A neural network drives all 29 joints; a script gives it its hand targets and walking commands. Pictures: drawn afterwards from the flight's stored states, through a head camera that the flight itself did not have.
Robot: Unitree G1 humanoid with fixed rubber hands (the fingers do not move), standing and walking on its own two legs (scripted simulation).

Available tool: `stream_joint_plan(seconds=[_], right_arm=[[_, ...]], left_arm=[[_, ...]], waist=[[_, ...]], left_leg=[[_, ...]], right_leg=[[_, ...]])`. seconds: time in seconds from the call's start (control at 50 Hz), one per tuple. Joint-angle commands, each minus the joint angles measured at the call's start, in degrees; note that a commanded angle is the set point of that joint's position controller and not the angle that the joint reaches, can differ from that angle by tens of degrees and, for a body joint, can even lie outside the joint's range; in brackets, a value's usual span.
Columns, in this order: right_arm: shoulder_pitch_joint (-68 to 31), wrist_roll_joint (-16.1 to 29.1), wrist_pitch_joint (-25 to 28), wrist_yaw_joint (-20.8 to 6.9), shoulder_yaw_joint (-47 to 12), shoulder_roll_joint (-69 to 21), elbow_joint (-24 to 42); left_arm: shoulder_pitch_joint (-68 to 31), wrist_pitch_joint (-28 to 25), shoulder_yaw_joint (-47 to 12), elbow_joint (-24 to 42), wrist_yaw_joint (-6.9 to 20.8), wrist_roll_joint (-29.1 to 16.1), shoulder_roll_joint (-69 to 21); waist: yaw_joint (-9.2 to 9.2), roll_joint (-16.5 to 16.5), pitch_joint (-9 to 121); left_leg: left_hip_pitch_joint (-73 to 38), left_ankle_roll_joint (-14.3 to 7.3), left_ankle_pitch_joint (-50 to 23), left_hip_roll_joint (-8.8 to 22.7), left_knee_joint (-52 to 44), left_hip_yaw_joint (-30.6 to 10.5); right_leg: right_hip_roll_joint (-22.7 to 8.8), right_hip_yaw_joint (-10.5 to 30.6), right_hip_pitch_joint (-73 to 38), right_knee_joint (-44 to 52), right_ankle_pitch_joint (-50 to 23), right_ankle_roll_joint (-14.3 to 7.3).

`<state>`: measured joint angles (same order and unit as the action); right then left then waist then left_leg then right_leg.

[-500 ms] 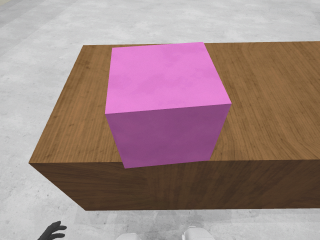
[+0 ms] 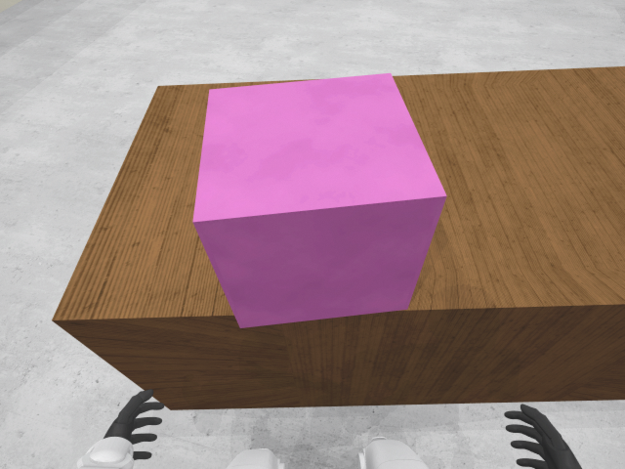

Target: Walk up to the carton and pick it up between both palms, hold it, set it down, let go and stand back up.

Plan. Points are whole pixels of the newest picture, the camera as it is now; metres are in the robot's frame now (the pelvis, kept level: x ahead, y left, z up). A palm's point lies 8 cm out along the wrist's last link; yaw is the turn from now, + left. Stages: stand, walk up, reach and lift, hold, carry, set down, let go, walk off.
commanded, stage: reach and lift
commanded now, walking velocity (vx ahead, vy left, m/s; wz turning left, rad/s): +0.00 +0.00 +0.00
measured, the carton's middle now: (313, 204) +0.49 +0.01 +0.02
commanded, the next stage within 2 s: none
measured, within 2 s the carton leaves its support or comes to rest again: neither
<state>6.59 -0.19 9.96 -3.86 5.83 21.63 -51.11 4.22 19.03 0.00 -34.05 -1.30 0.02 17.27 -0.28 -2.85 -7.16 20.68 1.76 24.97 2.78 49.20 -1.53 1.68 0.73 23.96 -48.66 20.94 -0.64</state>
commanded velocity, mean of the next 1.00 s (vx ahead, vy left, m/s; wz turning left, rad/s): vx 0.00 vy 0.00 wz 0.00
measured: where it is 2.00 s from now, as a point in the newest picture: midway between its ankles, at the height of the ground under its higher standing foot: outside the picture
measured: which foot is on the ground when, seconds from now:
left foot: down 0.00-1.00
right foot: down 0.00-1.00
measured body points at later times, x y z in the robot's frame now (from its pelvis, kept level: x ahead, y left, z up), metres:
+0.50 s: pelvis -0.01 -0.03 +0.02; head +0.01 -0.04 +0.47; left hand +0.16 +0.26 -0.04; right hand +0.17 -0.29 -0.06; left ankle +0.02 +0.15 -0.70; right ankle +0.06 -0.11 -0.70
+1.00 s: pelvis +0.00 -0.03 +0.02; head +0.01 -0.02 +0.47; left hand +0.19 +0.26 -0.01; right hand +0.21 -0.26 -0.02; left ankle +0.02 +0.15 -0.70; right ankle +0.06 -0.11 -0.70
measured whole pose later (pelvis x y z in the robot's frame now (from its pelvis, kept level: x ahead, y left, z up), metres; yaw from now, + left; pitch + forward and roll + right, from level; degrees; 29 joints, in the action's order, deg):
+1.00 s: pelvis +0.00 -0.03 +0.02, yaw +1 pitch -3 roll +3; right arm 10.3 3.0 17.3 -3.3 3.8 12.9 -34.8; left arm 8.2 -11.6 3.8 -30.4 -3.7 -6.2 18.9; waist -3.3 4.8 -4.3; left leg 14.0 3.7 15.7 1.4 32.5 -1.4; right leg 0.2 0.8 20.6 -40.0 16.5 -2.9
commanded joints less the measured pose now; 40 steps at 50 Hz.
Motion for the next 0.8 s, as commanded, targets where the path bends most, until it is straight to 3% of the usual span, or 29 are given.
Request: stream_joint_plan(seconds=[0.0,0.02,0.04,0.08,0.1,0.14,0.16,0.18,0.22,0.26,0.28,0.3,0.34,0.36,0.4,0.42,0.44,0.5,0.52,0.54,0.58,0.6,0.62,0.66,0.68,0.72,0.74,0.76,0.78], right_arm=[[2.1,-0.7,4.4,1.8,3.2,4.3,13.5],[4.8,0.3,4.2,2.0,2.4,3.6,12.5],[4.0,1.0,4.5,1.9,0.9,3.0,13.3],[6.2,2.3,5.2,1.8,-0.1,1.5,12.9],[6.9,3.0,5.7,1.8,-1.5,0.3,12.9],[8.9,4.2,5.7,1.3,-2.6,-0.6,11.1],[9.7,5.0,6.0,1.1,-3.4,-0.7,11.1],[9.8,5.4,6.5,1.3,-2.9,-0.9,11.1],[9.6,5.7,7.2,1.6,-3.2,-2.1,11.2],[9.2,6.0,7.2,2.0,-3.4,-2.4,12.1],[8.4,6.3,7.9,1.7,-4.1,-2.8,14.0],[8.5,6.5,8.4,1.9,-3.7,-3.3,14.7],[7.8,5.7,8.7,2.4,-3.2,-4.3,16.9],[7.8,5.3,8.6,2.9,-3.8,-4.8,18.6],[6.4,4.5,8.5,3.0,-3.4,-5.2,21.4],[6.7,4.2,8.7,3.1,-2.8,-5.0,20.8],[6.5,4.3,8.6,3.4,-3.2,-5.0,23.5],[6.3,3.7,8.1,4.5,-3.6,-4.5,26.0],[5.7,3.4,8.2,4.7,-3.9,-5.4,27.2],[5.9,3.6,7.7,5.0,-4.1,-5.7,28.6],[4.8,3.8,7.8,4.9,-4.3,-5.1,28.8],[4.7,4.4,7.5,4.8,-4.1,-5.1,27.9],[5.1,4.1,7.1,4.8,-4.2,-5.4,26.6],[3.6,4.4,7.0,4.1,-3.9,-5.5,26.7],[4.1,4.7,7.2,4.0,-3.6,-5.2,26.9],[3.3,6.2,7.6,3.2,-3.4,-4.8,25.4],[1.0,6.8,8.3,2.6,-3.1,-4.9,27.9],[1.0,7.4,8.2,2.2,-2.7,-4.8,26.8],[0.4,7.4,8.2,2.1,-2.8,-5.1,26.6]], left_arm=[[-3.2,-3.5,11.8,14.6,-1.5,3.4,13.7],[-1.5,-4.2,12.6,14.9,-1.6,3.9,14.0],[-0.8,-4.6,13.5,16.0,-1.5,3.9,13.2],[0.4,-6.5,14.8,17.9,-1.8,3.9,13.5],[1.3,-6.9,14.8,18.9,-2.0,3.4,13.1],[3.1,-7.9,15.1,20.1,-2.4,3.3,12.9],[4.2,-8.6,16.0,20.3,-2.5,3.6,13.0],[4.5,-9.1,15.5,20.1,-2.4,3.1,12.4],[3.5,-10.7,15.0,22.1,-2.7,2.2,12.4],[4.3,-11.5,14.7,19.7,-2.2,1.2,11.9],[5.5,-12.3,15.2,19.5,-2.5,0.2,11.8],[4.8,-13.4,14.7,21.1,-2.6,-0.5,11.6],[3.4,-15.0,13.0,19.4,-2.2,-2.3,11.0],[3.7,-15.8,13.7,17.1,-1.7,-2.5,11.9],[1.8,-18.0,12.2,17.2,-1.8,-5.2,11.4],[1.6,-19.1,12.0,16.3,-1.8,-6.2,12.0],[3.3,-19.2,12.8,13.6,-1.3,-6.3,12.2],[1.8,-21.1,12.2,10.0,0.1,-8.4,12.9],[0.3,-22.1,12.2,12.9,0.1,-9.7,13.9],[-0.1,-22.6,11.6,11.5,0.1,-10.4,14.0],[-1.1,-23.9,11.9,11.8,0.1,-11.4,13.8],[-1.0,-23.9,11.5,10.0,0.1,-11.4,13.8],[-0.8,-23.9,12.4,10.5,-0.2,-11.4,14.0],[-2.3,-24.8,9.7,10.5,-0.3,-12.9,12.8],[-2.9,-25.6,10.8,11.7,-0.6,-12.4,13.2],[-2.6,-26.5,9.8,10.5,-1.5,-12.5,12.2],[-5.3,-27.7,9.6,14.7,-2.2,-12.4,13.1],[-5.1,-28.1,9.4,14.5,-2.9,-12.1,13.2],[-5.8,-28.5,8.7,12.6,-3.0,-12.1,12.4]], waist=[[-1.33,14.3,11.7],[-1.63,10.8,13.2],[-3.59,9.9,13.7],[-3.45,4.6,14.9],[-4.69,3.3,15.8],[-3.99,-1.2,17.1],[-4.90,-2.9,16.9],[-4.07,-1.5,16.0],[-3.96,-2.0,15.3],[-4.20,-1.9,14.1],[-5.05,-0.3,15.1],[-4.54,-0.6,15.9],[-3.78,3.8,13.1],[-4.63,5.4,13.0],[-4.45,8.7,13.1],[-3.58,8.0,12.5],[-4.51,10.3,13.2],[-3.39,14.4,11.0],[-3.41,13.1,12.9],[-3.61,13.0,12.9],[-3.67,12.2,12.4],[-3.90,10.3,11.6],[-3.40,10.2,11.3],[-3.00,6.8,11.1],[-2.31,7.7,12.3],[-3.22,5.5,11.8],[-3.19,3.0,12.3],[-3.42,1.0,12.7],[-3.23,1.2,12.3]], left_leg=[[1.7,-3.3,-8.8,-2.1,-14.8,5.7],[0.2,-2.9,-11.0,-2.7,-15.7,5.8],[1.0,-2.7,-13.5,-3.0,-15.9,5.9],[0.7,-2.4,-14.4,-4.3,-17.6,5.5],[0.7,-1.9,-15.9,-4.4,-17.5,5.8],[-0.2,-1.3,-17.3,-4.8,-18.6,5.3],[0.9,-0.9,-18.8,-4.9,-19.3,5.6],[-0.3,-0.9,-18.0,-5.3,-19.5,5.7],[-0.9,-0.9,-18.3,-5.4,-20.4,5.6],[0.1,-1.0,-16.3,-5.4,-21.7,5.9],[-0.1,-1.2,-17.4,-5.4,-21.9,5.9],[-0.8,-1.2,-17.4,-5.1,-22.3,5.7],[-1.3,-2.0,-13.1,-5.3,-23.2,6.0],[-1.0,-1.8,-12.5,-5.5,-23.2,7.1],[-0.4,-2.3,-11.6,-5.1,-23.8,6.7],[-1.0,-2.3,-11.7,-5.0,-23.6,6.7],[-0.9,-2.3,-11.8,-4.7,-23.4,7.1],[-2.0,-2.4,-11.8,-4.8,-23.3,6.9],[-1.7,-2.5,-12.0,-5.0,-22.7,7.1],[-0.9,-2.4,-11.1,-4.8,-22.6,7.0],[-2.8,-2.4,-11.3,-5.2,-21.8,6.3],[-2.8,-2.1,-10.3,-5.5,-22.2,6.7],[-2.9,-2.2,-11.2,-5.7,-22.3,6.7],[-1.3,-2.1,-9.5,-4.5,-24.2,6.0],[-2.0,-2.3,-9.0,-5.3,-23.5,5.7],[-0.3,-1.9,-8.5,-4.6,-24.5,5.8],[-0.1,-1.6,-6.6,-4.8,-24.2,5.5],[-0.2,-1.4,-5.8,-4.6,-24.8,5.6],[-0.3,-1.8,-4.5,-4.7,-25.0,5.6]], right_leg=[[-2.3,2.6,-14.4,14.4,-15.2,1.2],[-2.5,3.4,-17.3,14.9,-18.0,1.1],[-2.6,3.1,-18.8,14.6,-21.8,1.4],[-3.8,5.7,-22.5,16.7,-24.0,1.1],[-4.3,6.2,-23.2,16.9,-25.3,1.2],[-4.5,6.6,-25.3,17.9,-26.8,0.7],[-4.9,6.8,-26.8,18.6,-27.5,0.8],[-4.7,6.9,-26.0,19.4,-26.9,1.4],[-4.8,6.7,-26.2,20.5,-26.3,1.8],[-4.8,7.2,-25.2,22.1,-19.9,1.6],[-5.4,7.5,-25.7,22.3,-21.0,1.8],[-5.3,7.5,-25.4,23.1,-19.7,1.6],[-5.0,7.1,-23.4,25.1,-11.5,2.1],[-5.8,8.5,-22.9,26.6,-8.6,2.6],[-5.6,8.4,-21.2,27.4,-2.3,3.1],[-5.7,8.6,-20.8,27.8,-1.4,2.9],[-6.6,9.5,-20.7,29.2,0.6,3.3],[-7.1,11.1,-19.0,31.2,5.0,4.2],[-7.8,11.4,-19.0,31.3,7.9,3.7],[-7.4,11.5,-18.4,31.3,10.1,3.9],[-8.5,12.2,-15.7,32.4,15.6,2.2],[-8.6,11.7,-14.8,32.6,16.5,1.5],[-8.5,11.9,-14.5,32.8,17.1,1.5],[-6.8,9.7,-15.1,31.2,15.1,1.7],[-7.4,10.4,-15.2,31.2,15.9,0.9],[-6.7,8.9,-15.6,29.7,13.2,0.6],[-7.0,9.5,-15.3,29.3,15.2,0.1],[-6.4,8.9,-15.7,29.0,15.0,0.0],[-6.3,8.3,-15.8,28.4,14.5,-0.3]])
